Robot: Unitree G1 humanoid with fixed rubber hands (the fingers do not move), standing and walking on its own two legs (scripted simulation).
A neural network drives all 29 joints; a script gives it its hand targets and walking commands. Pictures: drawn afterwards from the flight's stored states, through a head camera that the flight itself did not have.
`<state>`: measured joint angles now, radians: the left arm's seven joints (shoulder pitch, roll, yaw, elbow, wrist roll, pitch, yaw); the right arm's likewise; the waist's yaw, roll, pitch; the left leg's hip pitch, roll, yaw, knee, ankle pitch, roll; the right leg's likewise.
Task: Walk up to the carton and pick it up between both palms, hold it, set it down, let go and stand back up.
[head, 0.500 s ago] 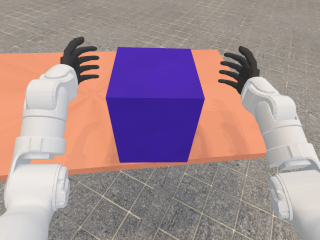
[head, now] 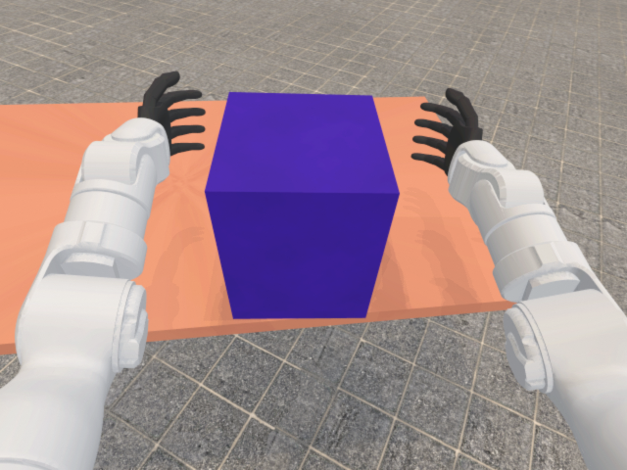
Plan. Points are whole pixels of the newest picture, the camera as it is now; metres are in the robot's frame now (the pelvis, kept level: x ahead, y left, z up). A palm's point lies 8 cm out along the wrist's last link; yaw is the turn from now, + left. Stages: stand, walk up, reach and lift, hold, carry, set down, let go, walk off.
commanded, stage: reach and lift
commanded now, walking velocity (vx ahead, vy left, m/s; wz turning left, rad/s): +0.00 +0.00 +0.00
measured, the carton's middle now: (300, 210) +0.45 +0.01 +0.09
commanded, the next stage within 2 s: none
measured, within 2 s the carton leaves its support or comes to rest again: neither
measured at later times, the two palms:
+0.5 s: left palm (189, 186) +0.45 +0.16 +0.14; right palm (437, 195) +0.42 -0.18 +0.14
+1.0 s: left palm (193, 183) +0.45 +0.15 +0.15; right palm (411, 195) +0.42 -0.14 +0.14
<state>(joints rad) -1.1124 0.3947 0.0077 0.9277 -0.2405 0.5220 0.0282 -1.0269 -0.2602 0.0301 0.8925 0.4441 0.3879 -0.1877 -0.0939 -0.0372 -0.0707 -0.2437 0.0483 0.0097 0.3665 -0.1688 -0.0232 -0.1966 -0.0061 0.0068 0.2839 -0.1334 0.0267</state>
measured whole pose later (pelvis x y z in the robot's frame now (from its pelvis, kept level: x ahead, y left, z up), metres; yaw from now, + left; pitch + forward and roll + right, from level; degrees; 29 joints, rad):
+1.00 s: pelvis +0.00 +0.00 +0.00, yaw +0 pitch +7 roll -1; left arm -1.01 0.20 0.11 1.01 -0.08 0.25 0.10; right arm -0.93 -0.06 -0.09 0.96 0.24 0.16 -0.27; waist -0.06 -0.03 -0.10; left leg -0.36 0.05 0.00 0.40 -0.18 -0.03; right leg -0.30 0.00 0.00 0.30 -0.13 0.03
